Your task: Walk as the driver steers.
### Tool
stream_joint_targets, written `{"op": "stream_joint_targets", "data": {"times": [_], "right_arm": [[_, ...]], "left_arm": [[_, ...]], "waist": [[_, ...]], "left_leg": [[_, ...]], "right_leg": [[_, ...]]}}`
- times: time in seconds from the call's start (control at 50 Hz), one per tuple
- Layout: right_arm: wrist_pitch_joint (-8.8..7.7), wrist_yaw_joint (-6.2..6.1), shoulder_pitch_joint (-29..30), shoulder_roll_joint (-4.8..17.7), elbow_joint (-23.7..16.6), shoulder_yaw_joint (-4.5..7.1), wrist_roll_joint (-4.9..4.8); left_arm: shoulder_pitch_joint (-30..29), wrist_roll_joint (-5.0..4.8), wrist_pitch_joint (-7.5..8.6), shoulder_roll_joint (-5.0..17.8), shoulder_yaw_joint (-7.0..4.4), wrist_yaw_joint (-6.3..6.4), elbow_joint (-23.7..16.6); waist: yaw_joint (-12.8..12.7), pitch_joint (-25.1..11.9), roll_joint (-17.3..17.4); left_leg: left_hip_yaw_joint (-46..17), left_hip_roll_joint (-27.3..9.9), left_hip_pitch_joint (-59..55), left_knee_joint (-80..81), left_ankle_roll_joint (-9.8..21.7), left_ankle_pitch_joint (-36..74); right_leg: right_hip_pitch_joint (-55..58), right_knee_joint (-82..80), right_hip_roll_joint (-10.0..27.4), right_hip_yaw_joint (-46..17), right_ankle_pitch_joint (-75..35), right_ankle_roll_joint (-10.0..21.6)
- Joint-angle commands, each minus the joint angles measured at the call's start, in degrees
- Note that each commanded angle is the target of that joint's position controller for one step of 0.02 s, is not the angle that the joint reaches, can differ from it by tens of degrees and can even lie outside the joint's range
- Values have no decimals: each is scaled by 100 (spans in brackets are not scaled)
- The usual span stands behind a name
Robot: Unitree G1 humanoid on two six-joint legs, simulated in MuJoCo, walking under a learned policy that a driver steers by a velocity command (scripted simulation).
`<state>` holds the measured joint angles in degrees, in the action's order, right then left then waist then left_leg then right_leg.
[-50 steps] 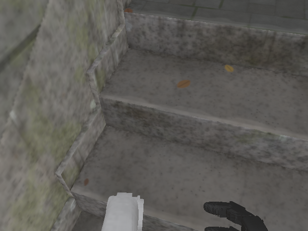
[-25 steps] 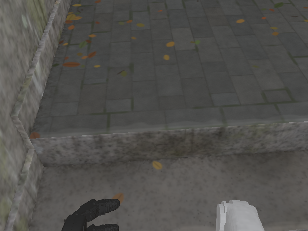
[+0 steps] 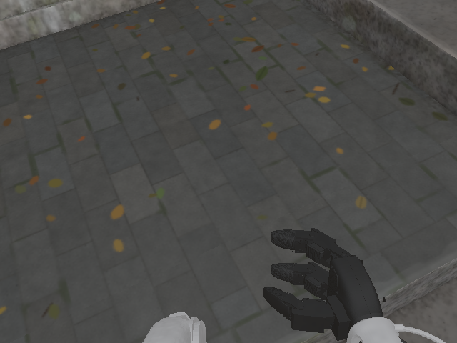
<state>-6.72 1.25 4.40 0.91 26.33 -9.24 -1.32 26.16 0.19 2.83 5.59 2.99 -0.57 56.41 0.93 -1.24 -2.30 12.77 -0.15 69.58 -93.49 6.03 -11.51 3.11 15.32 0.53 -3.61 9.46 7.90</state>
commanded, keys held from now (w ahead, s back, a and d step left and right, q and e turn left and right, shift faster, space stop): w+q+shift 0.44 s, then w+e+shift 0.56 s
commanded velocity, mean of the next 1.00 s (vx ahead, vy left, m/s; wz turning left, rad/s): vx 1.00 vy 0.00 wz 0.12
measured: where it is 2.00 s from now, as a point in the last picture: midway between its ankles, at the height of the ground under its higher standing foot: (237, 34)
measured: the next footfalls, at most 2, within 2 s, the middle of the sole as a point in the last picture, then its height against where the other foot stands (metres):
left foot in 0.06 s outside the picture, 0.17 m higher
right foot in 0.42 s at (287, 267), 0.17 m higher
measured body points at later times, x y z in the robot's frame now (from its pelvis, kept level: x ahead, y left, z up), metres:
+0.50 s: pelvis +0.42 +0.03 +0.21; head +0.40 +0.04 +0.66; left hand +0.56 +0.29 +0.16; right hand +0.52 -0.19 +0.08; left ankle +0.22 +0.09 -0.34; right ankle +0.53 -0.09 -0.44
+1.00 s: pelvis +0.79 +0.21 +0.29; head +0.79 +0.21 +0.74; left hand +0.90 +0.49 +0.19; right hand +0.84 -0.07 +0.17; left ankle +0.73 +0.34 -0.44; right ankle +0.76 +0.08 -0.29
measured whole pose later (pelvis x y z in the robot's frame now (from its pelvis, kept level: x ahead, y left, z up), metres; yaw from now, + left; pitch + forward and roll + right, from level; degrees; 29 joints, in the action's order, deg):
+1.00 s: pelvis +0.79 +0.21 +0.29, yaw +5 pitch +2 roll +2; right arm -4.8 1.3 -22.8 15.3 48.1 3.2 0.8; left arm 15.6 -3.7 3.4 16.6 -4.1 0.4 41.0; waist 2.4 -3.0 -2.6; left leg 7.1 -3.3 12.4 -31.9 -2.7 -20.5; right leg -39.3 88.5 4.4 -0.8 12.8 4.3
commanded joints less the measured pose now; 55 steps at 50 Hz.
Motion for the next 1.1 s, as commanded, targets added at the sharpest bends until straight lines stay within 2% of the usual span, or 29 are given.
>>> {"op": "stream_joint_targets", "data": {"times": [0.02, 0.06, 0.08, 0.1, 0.12, 0.16, 0.2, 0.26, 0.3, 0.34, 0.36, 0.4, 0.42, 0.44, 0.46, 0.5, 0.52, 0.56, 0.6, 0.66, 0.7, 0.78, 0.82, 0.84, 0.86, 0.88, 0.92, 0.98, 1.1], "right_arm": [[221, -191, -1661, 2211, 324, 1071, -222], [438, 20, -3875, 2539, 1472, 1200, 59], [478, 198, -4488, 1902, 2464, 1026, 747], [325, 157, -2935, 564, 1972, 620, 701], [282, 136, -2853, 172, 2054, 594, 533], [328, 190, -2785, 430, 2265, 729, 157], [297, 156, -2794, 589, 2396, 684, 192], [265, -11, -3012, 725, 2508, 677, 144], [247, -130, -3558, 1092, 2634, 771, -31], [482, -272, -4134, 1323, 2656, 901, -385], [312, -272, -4369, 1359, 2784, 868, -170], [23, -147, -3018, 2742, 2471, 1300, 110], [-62, -201, -2334, 2864, 2157, 1393, 275], [-175, -35, -2119, 1553, 1568, 1196, 371], [-239, 226, -2571, 1225, 1659, 1199, 302], [-24, 415, -1324, 366, 724, 910, 143], [84, 490, -1253, 116, 530, 766, 229], [252, 498, -1440, -178, 441, 550, -44], [344, 388, -1561, 339, 340, 544, -164], [224, 199, -1408, 1126, 183, 635, 387], [147, 146, -845, 1362, 135, 721, 114], [70, 97, -642, 1963, 213, 1047, -113], [77, -32, -2933, 2429, 753, 1329, -43], [97, -54, -3446, 3092, 941, 1435, 107], [83, -27, -3470, 3180, 982, 1470, 242], [37, 24, -3047, 2563, 977, 1396, 147], [74, 78, -2388, 1920, 1299, 1262, 202], [12, 31, -1965, 1004, 1747, 1082, 234], [32, -317, -1605, 2041, 1855, 1310, 177]], "left_arm": [[-1045, 195, 138, 2515, -632, 304, -628], [-2316, 289, 214, 2198, -588, 388, -1352], [-3173, 602, 444, 675, -248, 106, -2096], [-2014, 394, 683, -84, -124, -253, -2429], [-2121, 200, 710, -166, -23, -466, -2663], [-2346, 347, 693, -533, 267, -605, -2885], [-2251, 140, 600, -411, 345, -532, -3007], [-3695, 192, 555, -342, 536, -338, -3887], [-4354, 186, 700, -447, 760, -245, -4322], [-5408, 298, 816, -581, 949, -111, -4940], [-4821, 155, 860, -465, 678, 80, -4721], [-1496, -41, 724, 1313, -268, 308, -3918], [381, -95, 593, 2490, -779, 258, -3230], [857, -90, 537, 2835, -785, 203, -2558], [165, -135, 445, 2217, -708, 343, -2462], [-197, -116, 432, 124, -204, 146, -1357], [-422, -36, 404, -413, -150, 28, -980], [-390, 15, 303, -720, -123, -168, -431], [-1173, -24, 318, -200, -188, -202, -620], [-1331, -168, 586, 1222, -454, 27, -863], [-790, -301, 630, 1714, -628, 131, -870], [64, -150, 311, 1886, -687, 140, -729], [-92, 203, 236, 1599, -618, 82, -986], [143, 264, 371, 637, -432, 110, -1353], [826, -265, 521, 368, -392, 86, -1449], [406, -479, 491, 600, -454, 146, -1416], [-771, -418, 400, 736, -472, 182, -1795], [-1005, -421, -1, 697, -591, 21, -2063], [-1626, -161, -258, 995, -583, -186, -2736]], "waist": [[1407, -1812, -1185], [2100, -1550, 26], [1289, -493, 3422], [-153, -525, 2147], [-216, -258, 1091], [-469, 411, -343], [-831, 861, -486], [-496, 1524, -266], [-227, 1150, -287], [188, 100, -368], [-78, -1078, 178], [-1920, -2541, 2189], [-2564, -3575, 1412], [-1742, -3418, -2160], [-1391, -2640, -2393], [-540, -14, -610], [-86, 379, 127], [275, 602, 295], [796, 899, 353], [858, 227, 408], [506, 82, 400], [362, 133, -336], [1321, -1199, -128], [849, -1620, 2047], [523, -2451, 3599], [448, -1561, 2286], [260, -375, 944], [-174, 242, 877], [-434, 825, 339]], "left_leg": [[23, 531, -4792, 2093, -187, -997], [-1651, 385, -6374, 6198, 401, 530], [-3758, 12, -7093, 6135, 965, 4316], [-5461, -472, -6550, 6287, 1454, 3507], [-6177, -872, -5993, 6875, 1644, 401], [-4854, -530, -5515, 6918, 1333, -919], [-4255, -407, -4732, 7429, 1079, -1728], [-4151, -230, -3570, 8110, 973, -1333], [-4108, -195, -4177, 8325, 877, -1388], [-3663, -289, -2676, 9543, 1085, -125], [-3535, -279, -2511, 8979, 1104, 4170], [-3600, -354, -4809, 5949, 629, 9171], [-3567, -272, -4985, 4181, 579, 8671], [-3031, 728, -3028, 1632, 497, 1239], [-3125, 976, -1668, -1491, 318, 438], [-2363, 450, -557, -3208, 539, -220], [-2335, 277, -683, -3188, 760, -244], [-2525, 123, -755, -2492, 756, -947], [-2385, -247, -1092, -265, 425, -786], [-1432, -739, -3590, 2124, -234, 1386], [-1303, -618, -4804, 3632, -581, 1271], [-1274, -173, -4798, 5913, -757, 182], [-1869, -766, -7905, 5347, -608, -602], [-3697, -1654, -8849, 6149, -663, -1319], [-6718, -2584, -9260, 8090, 80, -2826], [-6618, -2646, -8688, 8304, 300, -3893], [-4432, -2286, -7109, 7953, 327, -1881], [-2253, -1777, -6193, 7780, 39, 217], [-427, -1575, -5889, 8529, -169, 697]], "right_leg": [[39, 1089, 1431, 266, -12324, 339], [-401, 4674, 969, 200, -8999, 162], [-3562, 8494, -1220, 48, 380, -532], [-4718, 10594, -1125, -1031, 783, -443], [-5550, 11609, -1170, -891, 1076, -393], [-6864, 12012, -665, -530, 1201, -146], [-7141, 11830, -147, -269, 1461, -191], [-7722, 11398, 311, 388, 1446, -531], [-8046, 9732, 650, 580, 1390, -640], [-3884, 6130, 573, 1348, 1162, -787], [-1230, 6256, -49, 1964, 729, -840], [-7, 4748, 160, 36, 2127, -448], [1162, 3680, 709, -1665, 3310, -84], [1971, 1255, 1883, -4783, 3588, 564], [1304, -137, 2634, -7167, 3282, 1216], [-994, 349, 2042, -4379, 3332, 843], [-1890, 731, 1628, -3004, 2775, 381], [-2453, 732, 1082, -1242, 1609, -81], [-3152, 105, 831, -443, 1340, -113], [-4035, -976, 624, -68, 671, 54], [-3601, -1331, 682, -36, 586, 58], [-954, -49, 1082, -465, -762, -37], [-2647, 3256, 745, -326, -1165, -261], [-4010, 5516, 81, -283, 1751, -342], [-5043, 7140, -234, -717, 1491, -331], [-5755, 8022, 172, -613, 877, -408], [-5738, 8122, 655, -160, 176, -405], [-5349, 7399, 913, -412, 241, -290], [-5195, 5041, 979, 142, -677, -435]]}}
Velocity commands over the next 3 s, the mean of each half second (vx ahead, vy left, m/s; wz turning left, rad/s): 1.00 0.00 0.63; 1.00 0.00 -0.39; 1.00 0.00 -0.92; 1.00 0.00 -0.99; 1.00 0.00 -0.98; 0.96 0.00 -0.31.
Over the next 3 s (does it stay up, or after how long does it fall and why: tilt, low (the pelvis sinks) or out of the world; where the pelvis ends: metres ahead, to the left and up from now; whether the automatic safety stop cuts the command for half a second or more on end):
stays up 1.75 -0.72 0.53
